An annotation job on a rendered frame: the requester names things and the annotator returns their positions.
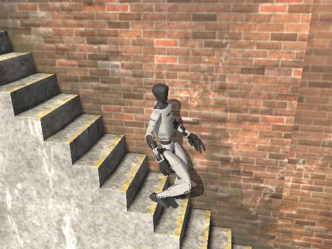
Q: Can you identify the right robot hand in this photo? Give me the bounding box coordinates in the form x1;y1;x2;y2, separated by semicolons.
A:
159;160;175;176

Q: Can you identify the left robot hand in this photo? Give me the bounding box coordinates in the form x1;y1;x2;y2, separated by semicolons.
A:
188;133;201;150

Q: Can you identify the robot right upper arm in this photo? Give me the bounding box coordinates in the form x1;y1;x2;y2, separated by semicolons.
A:
145;110;162;140

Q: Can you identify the robot left forearm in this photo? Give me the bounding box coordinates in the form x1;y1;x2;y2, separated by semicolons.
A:
173;119;190;137

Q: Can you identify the humanoid robot torso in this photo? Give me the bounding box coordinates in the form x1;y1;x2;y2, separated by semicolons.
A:
153;102;174;152

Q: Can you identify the robot left foot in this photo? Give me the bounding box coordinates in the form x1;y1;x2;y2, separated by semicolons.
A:
173;194;186;199

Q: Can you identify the robot right forearm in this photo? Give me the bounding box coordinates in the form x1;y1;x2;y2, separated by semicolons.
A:
146;135;164;162

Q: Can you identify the robot left upper arm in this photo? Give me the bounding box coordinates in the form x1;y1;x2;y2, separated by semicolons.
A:
166;100;174;122

